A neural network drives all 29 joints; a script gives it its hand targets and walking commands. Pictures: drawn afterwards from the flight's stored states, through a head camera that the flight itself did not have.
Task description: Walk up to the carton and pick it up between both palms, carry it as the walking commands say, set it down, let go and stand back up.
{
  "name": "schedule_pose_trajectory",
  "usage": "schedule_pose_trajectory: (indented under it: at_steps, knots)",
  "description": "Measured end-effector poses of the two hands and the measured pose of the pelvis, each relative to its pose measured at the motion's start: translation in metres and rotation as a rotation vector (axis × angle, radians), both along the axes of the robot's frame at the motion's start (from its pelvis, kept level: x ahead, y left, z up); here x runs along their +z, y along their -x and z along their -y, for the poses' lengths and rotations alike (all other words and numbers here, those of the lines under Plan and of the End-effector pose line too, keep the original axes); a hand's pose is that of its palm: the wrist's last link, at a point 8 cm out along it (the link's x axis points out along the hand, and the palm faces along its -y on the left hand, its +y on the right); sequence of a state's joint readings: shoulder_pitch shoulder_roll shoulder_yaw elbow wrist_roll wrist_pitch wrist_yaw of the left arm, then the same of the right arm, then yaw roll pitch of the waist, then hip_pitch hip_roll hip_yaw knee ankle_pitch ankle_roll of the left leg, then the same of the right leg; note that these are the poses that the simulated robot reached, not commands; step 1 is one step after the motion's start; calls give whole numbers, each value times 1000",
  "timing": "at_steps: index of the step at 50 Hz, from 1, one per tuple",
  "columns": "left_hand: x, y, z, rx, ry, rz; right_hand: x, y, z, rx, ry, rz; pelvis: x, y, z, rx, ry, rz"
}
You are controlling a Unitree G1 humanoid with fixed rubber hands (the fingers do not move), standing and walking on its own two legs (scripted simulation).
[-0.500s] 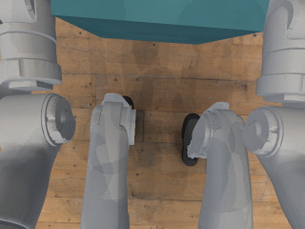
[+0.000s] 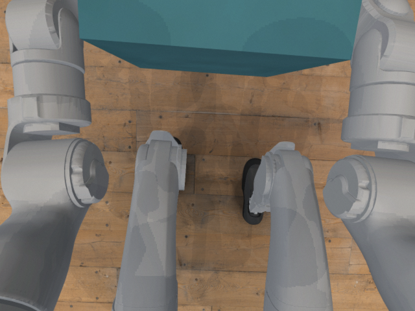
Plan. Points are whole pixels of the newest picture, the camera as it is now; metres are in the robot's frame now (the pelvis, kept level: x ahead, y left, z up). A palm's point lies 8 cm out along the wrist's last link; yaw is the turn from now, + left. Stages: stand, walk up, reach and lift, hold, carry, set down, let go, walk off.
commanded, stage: reach and lift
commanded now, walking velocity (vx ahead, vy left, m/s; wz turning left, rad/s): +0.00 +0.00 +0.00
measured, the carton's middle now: out of the picture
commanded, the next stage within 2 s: none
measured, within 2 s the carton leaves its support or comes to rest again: neither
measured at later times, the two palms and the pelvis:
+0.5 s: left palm out of the picture +0.53 +0.21 +0.00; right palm out of the picture +0.54 -0.15 +0.00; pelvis -0.01 +0.00 +0.05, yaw +1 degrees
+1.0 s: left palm out of the picture +0.51 +0.20 +0.08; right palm out of the picture +0.52 -0.15 +0.07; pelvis +0.00 -0.01 +0.11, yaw +2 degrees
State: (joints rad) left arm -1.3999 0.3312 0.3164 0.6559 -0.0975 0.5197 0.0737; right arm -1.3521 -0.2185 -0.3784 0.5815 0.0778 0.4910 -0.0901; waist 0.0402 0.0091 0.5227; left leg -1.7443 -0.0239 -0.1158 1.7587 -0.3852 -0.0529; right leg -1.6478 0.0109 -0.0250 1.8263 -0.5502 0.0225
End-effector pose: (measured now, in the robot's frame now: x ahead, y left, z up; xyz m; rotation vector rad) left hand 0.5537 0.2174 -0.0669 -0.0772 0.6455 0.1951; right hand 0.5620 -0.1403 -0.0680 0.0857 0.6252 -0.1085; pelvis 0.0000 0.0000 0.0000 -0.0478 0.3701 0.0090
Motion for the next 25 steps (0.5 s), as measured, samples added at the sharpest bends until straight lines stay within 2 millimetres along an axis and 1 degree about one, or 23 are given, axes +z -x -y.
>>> schedule_pose_trajectory:
  at_steps: [5,14,25]
  knots:
    - [12,2,2,-4,6,2,13,4,2,-1,8,2,8,2,-1,3,2,12]
    - [35,11,3,-7,1,-5,37,13,3,2,8,-6,29,4,0,9,0,35]
    - [71,19,7,-18,-12,6,71,23,7,2,8,5,51,7,2,17,-4,73]
